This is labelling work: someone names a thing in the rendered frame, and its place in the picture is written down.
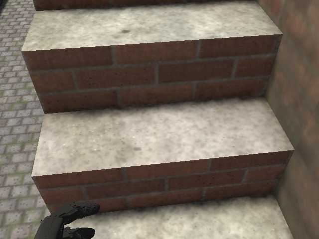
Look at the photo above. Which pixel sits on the robot left hand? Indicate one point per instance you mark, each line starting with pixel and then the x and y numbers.
pixel 52 227

